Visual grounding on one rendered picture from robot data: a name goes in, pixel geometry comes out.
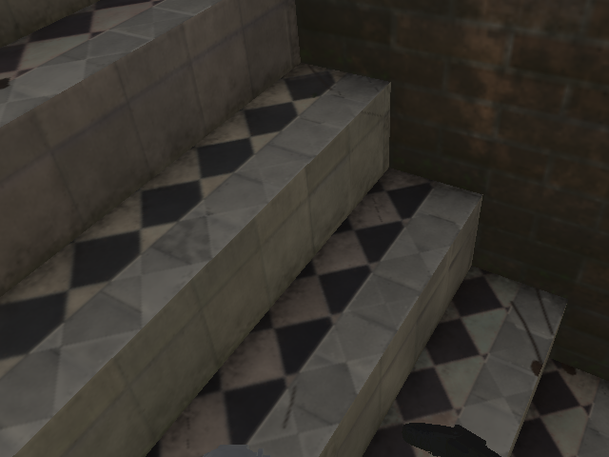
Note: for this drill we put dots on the right robot hand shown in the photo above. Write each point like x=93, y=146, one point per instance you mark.
x=446, y=441

